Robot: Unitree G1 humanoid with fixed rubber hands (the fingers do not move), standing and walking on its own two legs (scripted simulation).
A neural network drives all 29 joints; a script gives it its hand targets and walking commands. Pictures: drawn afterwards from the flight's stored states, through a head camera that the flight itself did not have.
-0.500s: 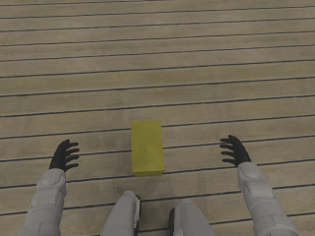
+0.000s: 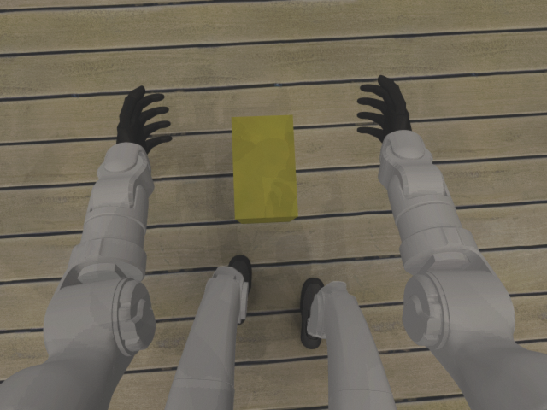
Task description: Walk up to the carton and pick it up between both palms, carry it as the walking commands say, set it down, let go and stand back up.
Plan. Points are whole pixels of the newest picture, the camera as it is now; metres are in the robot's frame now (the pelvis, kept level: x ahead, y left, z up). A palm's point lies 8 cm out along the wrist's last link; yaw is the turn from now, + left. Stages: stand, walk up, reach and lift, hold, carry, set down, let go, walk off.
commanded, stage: reach and lift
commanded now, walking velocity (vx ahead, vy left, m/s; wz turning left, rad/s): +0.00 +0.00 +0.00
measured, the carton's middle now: (264, 175) +0.49 +0.06 -0.55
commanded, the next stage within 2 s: none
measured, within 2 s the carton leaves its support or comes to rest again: neither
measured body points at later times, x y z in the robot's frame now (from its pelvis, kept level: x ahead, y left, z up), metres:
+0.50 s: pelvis +0.03 +0.01 -0.03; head +0.33 +0.02 +0.30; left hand +0.48 +0.21 -0.17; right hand +0.52 -0.11 -0.17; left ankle +0.11 +0.11 -0.64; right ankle +0.06 -0.12 -0.64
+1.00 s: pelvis -0.01 -0.01 -0.19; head +0.33 +0.01 +0.11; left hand +0.50 +0.21 -0.33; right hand +0.53 -0.11 -0.33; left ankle +0.11 +0.11 -0.64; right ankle +0.06 -0.12 -0.64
